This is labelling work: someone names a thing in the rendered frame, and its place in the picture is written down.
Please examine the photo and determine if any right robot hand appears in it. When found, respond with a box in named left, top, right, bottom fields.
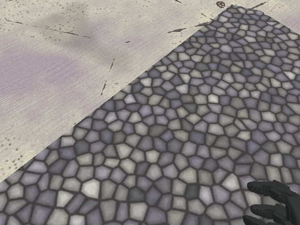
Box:
left=243, top=180, right=300, bottom=225

